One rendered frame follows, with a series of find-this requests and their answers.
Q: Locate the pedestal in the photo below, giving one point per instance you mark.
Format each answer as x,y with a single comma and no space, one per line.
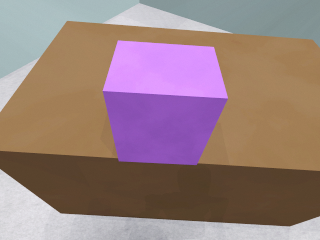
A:
260,166

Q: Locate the carton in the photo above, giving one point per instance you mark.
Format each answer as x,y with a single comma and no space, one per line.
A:
163,101

